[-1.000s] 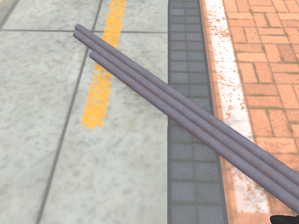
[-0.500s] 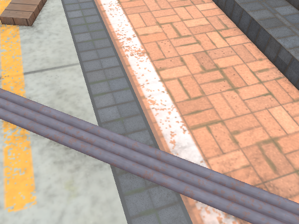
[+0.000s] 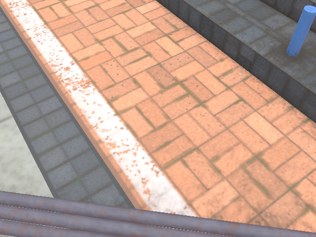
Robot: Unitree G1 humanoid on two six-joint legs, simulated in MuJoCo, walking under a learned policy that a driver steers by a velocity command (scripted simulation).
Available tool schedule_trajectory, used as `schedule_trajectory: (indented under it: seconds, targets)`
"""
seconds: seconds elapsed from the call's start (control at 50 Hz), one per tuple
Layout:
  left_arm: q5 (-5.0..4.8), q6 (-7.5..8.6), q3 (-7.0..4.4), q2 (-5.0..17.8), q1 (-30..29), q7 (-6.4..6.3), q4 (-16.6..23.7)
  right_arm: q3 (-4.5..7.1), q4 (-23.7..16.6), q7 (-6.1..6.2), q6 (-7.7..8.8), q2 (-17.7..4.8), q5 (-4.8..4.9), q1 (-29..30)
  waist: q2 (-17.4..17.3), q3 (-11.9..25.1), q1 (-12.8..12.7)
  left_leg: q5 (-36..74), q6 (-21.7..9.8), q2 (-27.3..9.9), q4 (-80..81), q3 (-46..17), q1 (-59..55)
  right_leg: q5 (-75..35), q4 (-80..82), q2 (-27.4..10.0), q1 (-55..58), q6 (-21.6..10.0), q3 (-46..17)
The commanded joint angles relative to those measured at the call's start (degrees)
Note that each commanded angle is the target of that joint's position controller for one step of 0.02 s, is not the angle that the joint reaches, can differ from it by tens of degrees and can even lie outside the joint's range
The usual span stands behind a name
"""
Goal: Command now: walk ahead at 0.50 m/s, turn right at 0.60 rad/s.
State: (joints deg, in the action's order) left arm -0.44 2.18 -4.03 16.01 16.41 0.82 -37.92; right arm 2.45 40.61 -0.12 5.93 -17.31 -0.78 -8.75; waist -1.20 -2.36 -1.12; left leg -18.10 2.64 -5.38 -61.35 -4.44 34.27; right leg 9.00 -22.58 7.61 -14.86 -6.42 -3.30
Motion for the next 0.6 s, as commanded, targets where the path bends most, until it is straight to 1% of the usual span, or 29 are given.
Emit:
schedule_trajectory:
  seconds: [0.02,0.06,0.08,0.1,0.12,0.14,0.16,0.18,0.2,0.22,0.24,0.26,0.28,0.3,0.32,0.34,0.36,0.38,0.4,0.42,0.44,0.46,0.48,0.5,0.52,0.54,0.56,0.58,0.6]
  targets:
    - [-0.19,1.17,-2.41,9.06,-3.91,-1.18,4.39,0.83,-3.34,0.36,-0.59,-3.53,-0.60,-0.56,3.20,3.07,2.16,8.31,2.32,0.47,8.77,1.96,-1.34,-15.65,9.21,-13.24,-3.33,-10.59,-12.44]
    - [-0.63,0.64,-2.55,9.40,-2.07,-1.62,3.42,0.18,-4.45,0.12,-0.51,-2.16,-0.44,4.53,4.21,2.76,-0.09,16.96,2.37,2.48,18.53,2.36,-4.65,-11.46,7.80,-10.73,-5.17,-8.13,-10.47]
    - [-0.65,0.29,-2.53,9.34,-0.78,-1.71,2.94,-0.03,-4.59,-0.07,-0.51,-1.79,-0.02,6.09,4.96,3.30,-1.16,19.65,2.47,3.67,21.42,2.52,-6.62,-8.50,7.05,-10.54,-5.08,-7.33,-10.74]
    - [-0.80,0.11,-2.56,9.44,0.55,-1.71,2.41,0.09,-5.06,-0.25,-0.43,-2.30,0.46,7.74,5.20,3.42,-1.99,21.24,2.38,4.39,24.00,2.00,-7.75,-5.95,6.50,-10.73,-4.67,-6.81,-12.02]
    - [-0.91,-0.08,-2.52,9.34,1.46,-1.68,2.02,0.28,-5.35,-0.50,-0.47,-2.92,0.90,8.47,5.82,3.64,-2.36,20.39,2.09,4.88,25.06,1.36,-7.90,-3.36,5.35,-11.83,-2.84,-6.44,-14.27]
    - [-1.34,-0.11,-2.52,9.35,2.32,-1.71,1.63,0.59,-5.99,-0.74,-0.22,-3.86,1.08,9.69,5.70,3.15,-2.58,19.74,1.49,4.81,27.92,0.14,-7.30,-1.27,4.09,-12.44,-1.02,-6.14,-16.33]
    - [-1.20,-0.31,-2.35,8.81,2.88,-1.70,1.42,0.85,-6.05,-0.94,-0.14,-4.21,1.19,9.50,6.35,3.74,-2.37,18.09,1.08,5.40,29.06,0.03,-8.50,0.57,1.86,-13.18,1.08,-5.65,-18.46]
    - [-1.57,-0.82,-2.05,7.63,6.55,-1.42,0.71,1.12,-6.86,-0.91,-0.04,-4.48,0.76,11.12,5.38,3.82,-3.95,10.90,0.10,7.00,31.05,1.31,-10.39,1.18,1.24,-12.31,2.90,-5.41,-21.41]
    - [-1.62,-1.02,-1.61,6.66,8.54,-1.39,-0.10,1.66,-7.02,-1.16,0.35,-4.42,0.88,12.38,4.39,3.90,-4.26,11.59,-0.89,8.04,33.53,1.92,-14.20,-2.29,-0.91,-11.20,4.08,-4.59,-22.68]
    - [-1.93,-1.11,-1.52,7.24,8.01,-1.45,-0.51,2.32,-6.82,-1.26,0.80,-4.57,0.86,10.87,4.26,5.53,-2.39,14.54,-1.99,8.57,37.21,2.49,-19.90,-9.18,-4.01,-9.54,4.52,-3.04,-22.22]
    - [-1.82,-1.21,-1.88,8.71,4.14,-1.69,0.43,3.26,-5.92,-1.12,1.14,-5.90,0.97,6.20,5.70,8.51,1.50,16.79,-2.96,7.67,38.88,2.16,-27.25,-17.26,-9.14,-8.14,3.19,-1.07,-20.13]
    - [-0.83,-0.98,-1.75,8.49,-1.52,-1.83,2.96,4.61,-4.27,-0.67,1.41,-9.16,0.97,-5.59,5.95,14.05,8.01,17.63,-6.16,0.80,36.93,-2.14,-41.29,-17.02,-21.51,-6.35,-4.82,1.74,-16.48]
    - [-0.78,-0.05,-0.27,3.80,1.62,-2.03,5.22,5.88,-1.75,-0.01,0.36,-14.62,-0.24,-15.99,-7.39,23.47,9.42,23.45,-15.82,-15.59,34.14,-22.13,-62.78,4.13,-41.30,-0.83,-25.30,6.19,-7.53]
    - [-0.91,0.81,-0.17,5.73,3.61,-1.91,5.43,5.30,-0.57,0.06,-0.49,-11.32,1.09,-17.17,-14.81,22.53,8.31,23.35,-20.13,-22.66,37.31,-32.77,-60.13,27.35,-51.36,-3.55,-33.19,8.00,-6.10]
    - [-1.63,0.52,-0.77,7.74,1.94,-1.68,5.13,4.17,-1.03,0.58,-1.34,-7.10,1.06,-14.89,-10.24,14.63,8.30,15.96,-17.88,-20.29,37.71,-26.45,-54.64,24.83,-56.58,-7.68,-37.76,8.54,-5.23]
    - [-1.43,0.01,-0.51,6.82,-1.51,-1.59,5.53,3.43,-1.06,0.94,-2.14,-4.26,0.46,-13.17,-6.95,9.52,8.50,11.84,-14.56,-16.28,38.81,-18.86,-49.13,22.04,-58.14,-9.58,-38.62,8.52,-2.24]
    - [-1.05,-0.22,-0.36,5.58,-4.20,-1.53,6.89,3.07,-0.56,1.21,-2.74,-3.68,0.03,-10.43,-6.14,4.79,7.26,8.01,-12.89,-14.27,41.67,-15.42,-42.10,19.70,-56.91,-10.83,-38.69,8.11,-1.35]
    - [-1.04,-0.80,-0.25,4.16,-5.56,-1.24,8.03,2.65,-0.43,1.35,-2.80,-3.31,-0.30,-8.26,-7.91,0.92,5.54,7.97,-12.22,-13.60,44.32,-13.07,-35.54,19.30,-56.87,-12.17,-37.30,8.03,-1.49]
    - [-1.34,-1.42,0.13,2.62,-5.14,-0.87,8.60,2.42,-0.51,1.44,-2.72,-3.19,-0.10,-5.39,-7.98,-2.06,3.40,8.92,-11.54,-12.89,47.10,-9.78,-28.82,19.44,-55.44,-12.96,-34.82,7.94,-1.64]
    - [-1.16,-2.00,0.89,0.45,-3.72,-0.81,8.94,2.60,0.07,1.38,-2.52,-3.99,0.21,-4.63,-9.20,-2.10,2.00,11.06,-12.09,-12.97,48.73,-8.19,-25.62,20.09,-56.82,-12.56,-32.74,8.19,-0.08]
    - [-0.99,-2.11,0.99,0.76,-3.21,-0.70,9.56,2.89,0.12,1.24,-2.01,-5.12,0.59,-3.32,-7.33,-2.07,0.64,12.65,-12.31,-12.91,49.89,-6.17,-23.21,15.70,-52.65,-13.80,-31.18,8.06,-1.80]
    - [-0.48,-2.41,1.14,0.57,-1.80,-0.67,9.18,3.12,0.50,1.12,-1.80,-5.83,0.72,-2.20,-7.17,-0.97,-0.55,14.39,-12.24,-12.88,50.02,-4.19,-22.61,13.44,-51.74,-13.53,-29.25,7.81,-1.19]
    - [-0.20,-2.34,1.27,0.84,-2.27,-0.46,9.25,3.35,0.66,1.02,-1.50,-6.69,0.83,-1.37,-5.11,-0.87,-0.98,14.26,-11.58,-12.04,50.72,-0.82,-21.38,8.83,-45.70,-14.49,-26.73,7.23,-1.71]
    - [0.02,-2.32,1.63,0.47,-3.68,-0.11,9.85,3.52,1.23,0.78,-1.78,-7.32,1.51,-1.57,-5.27,-1.13,-0.77,12.79,-11.05,-11.00,51.61,1.76,-20.44,9.69,-38.56,-14.33,-23.89,6.55,-0.34]
    - [-0.26,-1.79,1.34,1.60,-6.69,0.21,10.45,3.78,1.38,0.77,-1.64,-8.33,1.87,-1.51,-3.93,-2.35,0.16,12.62,-10.33,-9.16,52.97,4.53,-18.46,4.53,-29.02,-14.26,-19.35,6.01,0.59]
    - [0.25,-1.76,1.81,0.49,-7.52,0.42,10.15,4.10,3.15,0.54,-2.11,-9.66,2.30,-5.13,-5.69,-1.24,1.45,12.93,-11.74,-10.71,55.03,4.01,-19.06,12.06,-26.96,-10.92,-14.97,5.47,6.61]
    - [-0.74,-1.30,1.14,1.80,-8.51,0.67,10.62,4.38,3.66,0.49,-2.14,-10.97,2.69,-5.45,-5.37,-2.51,1.09,15.33,-10.79,-11.60,54.69,3.96,-21.58,3.21,-22.32,-12.91,-13.89,4.72,3.18]
    - [0.33,-1.15,0.14,3.07,-3.11,0.64,8.29,4.09,4.67,0.17,-2.29,-10.68,2.41,-7.29,-3.74,1.65,-1.55,23.65,-11.40,-9.96,49.75,7.39,-21.78,7.66,-22.68,-5.63,-5.60,3.13,12.75]
    - [0.56,-0.76,-1.87,6.40,3.43,0.16,6.32,2.61,4.89,0.01,-2.09,-6.80,2.11,-11.41,2.57,7.04,-4.19,42.06,-8.81,-5.66,35.74,12.25,-16.15,7.23,-26.14,-4.30,8.44,-0.95,10.31]
